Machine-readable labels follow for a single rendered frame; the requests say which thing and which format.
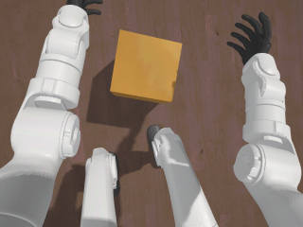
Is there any right robot thigh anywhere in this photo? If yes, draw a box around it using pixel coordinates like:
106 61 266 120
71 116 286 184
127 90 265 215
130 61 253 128
151 132 219 227

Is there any robot left hand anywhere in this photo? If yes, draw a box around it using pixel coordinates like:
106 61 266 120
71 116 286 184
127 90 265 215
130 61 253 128
66 0 103 15

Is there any robot left forearm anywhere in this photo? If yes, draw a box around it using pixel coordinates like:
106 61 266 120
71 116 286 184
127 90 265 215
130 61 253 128
10 5 90 151

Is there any robot left upper arm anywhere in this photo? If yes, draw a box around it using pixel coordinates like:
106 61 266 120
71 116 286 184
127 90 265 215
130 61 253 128
0 106 80 227

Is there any robot right forearm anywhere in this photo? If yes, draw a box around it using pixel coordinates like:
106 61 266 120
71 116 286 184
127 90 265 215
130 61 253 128
241 53 302 180

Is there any carton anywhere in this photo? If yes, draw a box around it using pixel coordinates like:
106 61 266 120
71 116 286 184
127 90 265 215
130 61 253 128
110 29 183 103

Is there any right robot foot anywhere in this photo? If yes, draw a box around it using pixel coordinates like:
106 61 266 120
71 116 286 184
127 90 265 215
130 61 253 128
147 124 161 167

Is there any robot right upper arm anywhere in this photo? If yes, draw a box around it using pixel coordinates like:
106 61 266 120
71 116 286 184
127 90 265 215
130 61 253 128
233 143 303 227

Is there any robot right hand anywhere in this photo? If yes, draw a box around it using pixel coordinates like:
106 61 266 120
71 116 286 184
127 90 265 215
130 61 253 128
226 12 272 65

